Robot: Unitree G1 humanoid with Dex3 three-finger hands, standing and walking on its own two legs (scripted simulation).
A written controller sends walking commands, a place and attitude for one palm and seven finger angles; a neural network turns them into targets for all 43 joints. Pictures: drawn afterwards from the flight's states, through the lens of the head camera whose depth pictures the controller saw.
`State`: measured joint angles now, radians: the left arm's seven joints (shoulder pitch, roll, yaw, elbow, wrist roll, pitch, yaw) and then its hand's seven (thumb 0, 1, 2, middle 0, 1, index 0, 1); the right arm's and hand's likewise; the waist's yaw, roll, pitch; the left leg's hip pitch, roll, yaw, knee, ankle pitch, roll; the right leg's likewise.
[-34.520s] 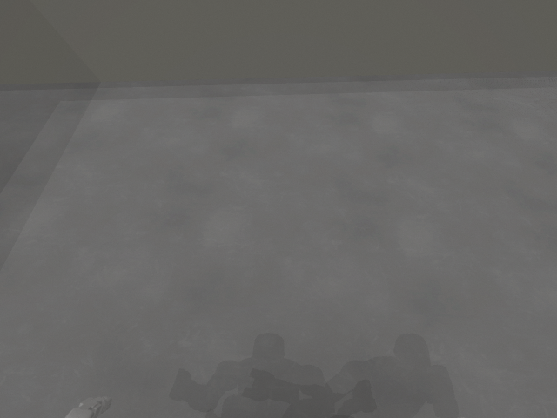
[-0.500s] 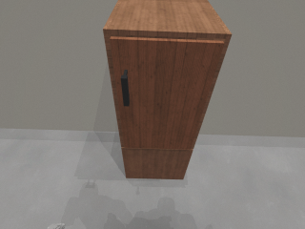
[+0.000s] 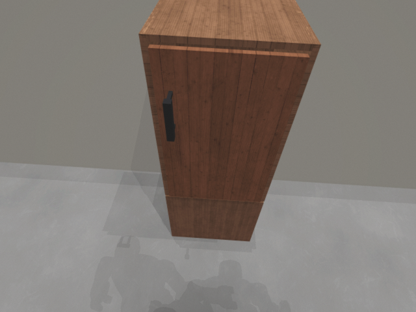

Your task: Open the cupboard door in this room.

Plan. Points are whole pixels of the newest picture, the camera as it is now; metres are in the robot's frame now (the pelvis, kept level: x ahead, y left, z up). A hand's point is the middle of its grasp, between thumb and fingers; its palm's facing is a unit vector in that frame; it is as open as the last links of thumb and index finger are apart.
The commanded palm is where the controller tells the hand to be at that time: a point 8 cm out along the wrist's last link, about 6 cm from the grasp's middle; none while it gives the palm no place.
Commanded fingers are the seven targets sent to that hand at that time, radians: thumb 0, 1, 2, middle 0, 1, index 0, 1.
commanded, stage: look again from close up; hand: left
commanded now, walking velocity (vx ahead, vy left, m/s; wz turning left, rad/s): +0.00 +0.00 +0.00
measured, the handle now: (170, 116) +0.56 +0.14 +0.05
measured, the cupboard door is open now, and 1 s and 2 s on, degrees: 0 0 0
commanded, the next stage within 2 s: raise the hand with hooked fingers in 0.12 s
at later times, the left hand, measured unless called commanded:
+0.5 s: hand (105, 274) +0.19 +0.21 -0.03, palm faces +0.09 -0.99 -0.11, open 7.9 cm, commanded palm +0.13 +0.27 -0.05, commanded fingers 0.00 0.55 0.75 -0.23 -0.53 -0.23 -0.53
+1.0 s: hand (98, 254) +0.22 +0.23 -0.01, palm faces +0.03 -1.00 -0.07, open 10.7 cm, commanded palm +0.19 +0.28 +0.00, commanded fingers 0.00 -0.03 0.50 -0.27 -0.90 -0.27 -0.90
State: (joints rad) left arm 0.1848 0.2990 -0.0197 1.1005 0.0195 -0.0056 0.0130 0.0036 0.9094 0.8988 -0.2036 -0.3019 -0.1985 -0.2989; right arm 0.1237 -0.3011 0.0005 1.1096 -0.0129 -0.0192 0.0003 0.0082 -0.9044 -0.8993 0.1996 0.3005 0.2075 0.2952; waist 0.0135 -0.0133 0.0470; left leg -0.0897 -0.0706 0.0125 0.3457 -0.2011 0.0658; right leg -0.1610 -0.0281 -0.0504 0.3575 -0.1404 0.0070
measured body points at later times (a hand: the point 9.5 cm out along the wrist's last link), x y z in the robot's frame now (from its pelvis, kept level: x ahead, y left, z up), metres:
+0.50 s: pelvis -0.01 -0.03 -0.06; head +0.03 -0.03 +0.39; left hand +0.18 +0.26 -0.02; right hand +0.17 -0.28 -0.13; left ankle +0.00 +0.07 -0.75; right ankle +0.04 -0.12 -0.75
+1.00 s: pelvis +0.00 -0.03 -0.07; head +0.07 -0.02 +0.37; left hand +0.21 +0.28 -0.01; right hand +0.19 -0.26 -0.15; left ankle -0.01 +0.07 -0.75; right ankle +0.04 -0.12 -0.75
